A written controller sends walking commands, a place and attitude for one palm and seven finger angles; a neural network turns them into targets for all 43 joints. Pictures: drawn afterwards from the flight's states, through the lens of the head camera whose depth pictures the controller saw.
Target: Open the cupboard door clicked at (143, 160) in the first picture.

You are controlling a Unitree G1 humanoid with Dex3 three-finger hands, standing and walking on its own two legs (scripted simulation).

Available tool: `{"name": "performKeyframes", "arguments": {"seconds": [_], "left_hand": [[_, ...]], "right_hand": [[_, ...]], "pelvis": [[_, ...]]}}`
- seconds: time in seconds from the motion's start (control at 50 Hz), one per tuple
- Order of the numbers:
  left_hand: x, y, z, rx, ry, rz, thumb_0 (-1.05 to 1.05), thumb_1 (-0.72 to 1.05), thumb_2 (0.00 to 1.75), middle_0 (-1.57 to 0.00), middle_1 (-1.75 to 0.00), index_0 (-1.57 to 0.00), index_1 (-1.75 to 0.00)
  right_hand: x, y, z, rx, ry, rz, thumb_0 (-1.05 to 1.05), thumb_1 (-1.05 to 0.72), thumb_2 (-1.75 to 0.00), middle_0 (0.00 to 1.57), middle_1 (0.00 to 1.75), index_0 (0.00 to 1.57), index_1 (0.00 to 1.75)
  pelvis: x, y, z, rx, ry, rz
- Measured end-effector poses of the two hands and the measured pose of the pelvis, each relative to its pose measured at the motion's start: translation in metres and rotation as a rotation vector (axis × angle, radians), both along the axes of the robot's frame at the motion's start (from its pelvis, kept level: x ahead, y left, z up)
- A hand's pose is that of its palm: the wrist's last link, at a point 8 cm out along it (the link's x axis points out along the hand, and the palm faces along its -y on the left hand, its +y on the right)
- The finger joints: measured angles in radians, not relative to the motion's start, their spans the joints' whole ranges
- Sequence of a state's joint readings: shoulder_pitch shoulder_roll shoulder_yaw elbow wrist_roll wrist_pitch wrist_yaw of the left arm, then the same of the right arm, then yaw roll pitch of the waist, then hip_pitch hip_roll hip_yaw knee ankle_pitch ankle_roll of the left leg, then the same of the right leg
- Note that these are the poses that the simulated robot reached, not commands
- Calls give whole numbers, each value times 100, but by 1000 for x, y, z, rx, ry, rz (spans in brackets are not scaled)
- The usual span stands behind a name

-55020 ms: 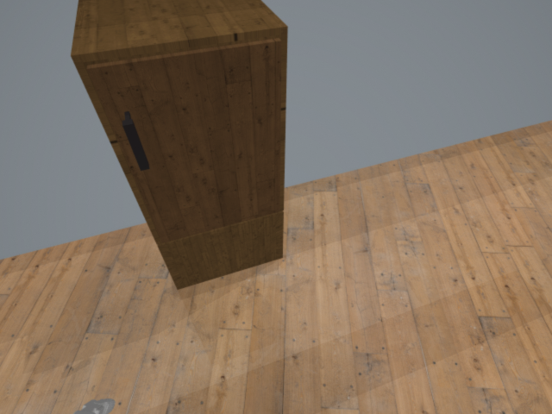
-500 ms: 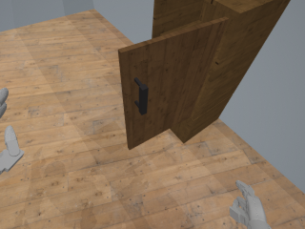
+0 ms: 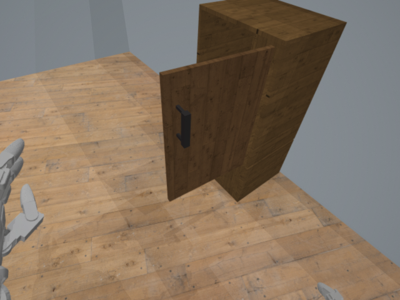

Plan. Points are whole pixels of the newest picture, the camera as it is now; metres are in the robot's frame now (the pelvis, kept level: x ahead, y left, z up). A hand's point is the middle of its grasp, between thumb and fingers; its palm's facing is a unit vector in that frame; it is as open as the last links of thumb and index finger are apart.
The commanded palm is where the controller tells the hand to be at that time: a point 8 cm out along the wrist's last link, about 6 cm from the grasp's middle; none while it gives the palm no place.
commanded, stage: stop stepping back and stand still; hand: left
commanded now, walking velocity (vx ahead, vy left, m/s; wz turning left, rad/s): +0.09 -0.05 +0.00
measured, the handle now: (182, 126) +0.61 +0.07 +0.00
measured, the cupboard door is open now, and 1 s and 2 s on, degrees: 85 85 85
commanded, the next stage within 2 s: let the arm hang, fingers relaxed in 0.16 s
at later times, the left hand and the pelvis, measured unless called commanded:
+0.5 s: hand out of the picture +0.10 +0.18 -0.15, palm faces +0.03 -0.98 -0.21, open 7.4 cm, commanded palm none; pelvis -0.01 +0.00 -0.02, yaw +2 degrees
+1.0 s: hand out of the picture -0.01 +0.20 -0.17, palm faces +0.06 -0.97 -0.22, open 7.3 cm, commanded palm none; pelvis -0.01 +0.02 +0.01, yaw +2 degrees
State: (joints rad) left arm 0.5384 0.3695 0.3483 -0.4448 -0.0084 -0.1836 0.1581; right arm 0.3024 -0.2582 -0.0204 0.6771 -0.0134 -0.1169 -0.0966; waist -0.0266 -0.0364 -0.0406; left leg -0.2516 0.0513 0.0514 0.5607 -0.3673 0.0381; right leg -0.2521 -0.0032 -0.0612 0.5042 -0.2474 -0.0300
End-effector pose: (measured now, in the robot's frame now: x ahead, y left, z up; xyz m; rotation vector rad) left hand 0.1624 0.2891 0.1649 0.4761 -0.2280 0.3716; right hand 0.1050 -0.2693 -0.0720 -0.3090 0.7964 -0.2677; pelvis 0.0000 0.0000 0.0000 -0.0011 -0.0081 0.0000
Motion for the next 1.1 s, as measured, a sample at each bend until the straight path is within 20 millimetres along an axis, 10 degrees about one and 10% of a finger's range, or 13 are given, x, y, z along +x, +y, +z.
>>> {"name": "performKeyframes", "arguments": {"seconds": [0.18, 0.28, 0.4, 0.52, 0.78, 1.1], "left_hand": [[-8, 14, 37, 169, -92, 25, 2, 89, 90, -21, -30, -22, -30], [-3, 6, 14, 143, 1, 35, 1, 89, 90, -21, -30, -21, -30], [-2, -1, -161, -221, 659, 88, 0, 90, 90, -20, -30, -20, -30], [-95, -75, -298, -516, 1253, 53, 1, 91, 90, -20, -30, -20, -30], [-183, -43, -300, -534, 1519, 254, -2, 95, 90, -21, -30, -21, -30], [-172, -47, -301, -558, 1523, 222, 1, 91, 90, -20, -30, -20, -30]], "right_hand": [[8, 27, -6, 90, -79, 26, 2, -90, -90, 20, 30, 20, 30], [20, 38, -28, 177, -66, 71, 2, -90, -90, 20, 30, 20, 30], [7, 43, -59, 228, 129, 100, 1, -90, -90, 20, 30, 20, 30], [-45, 39, -71, 191, 334, 65, 1, -90, -90, 20, 30, 20, 30], [-125, 49, -71, 215, 622, -36, 1, -90, -90, 20, 30, 20, 30], [-125, 91, -76, 282, 615, -39, 1, -90, -90, 20, 30, 20, 30]], "pelvis": [[-4, -1, -4, 0, -35, -6], [-5, -5, -11, -7, -33, -4], [-11, 2, -15, 14, -17, 48], [-14, -2, -17, 15, -25, 35], [-12, 4, 2, -5, -20, 47], [-9, 21, 7, 6, -32, 29]]}}
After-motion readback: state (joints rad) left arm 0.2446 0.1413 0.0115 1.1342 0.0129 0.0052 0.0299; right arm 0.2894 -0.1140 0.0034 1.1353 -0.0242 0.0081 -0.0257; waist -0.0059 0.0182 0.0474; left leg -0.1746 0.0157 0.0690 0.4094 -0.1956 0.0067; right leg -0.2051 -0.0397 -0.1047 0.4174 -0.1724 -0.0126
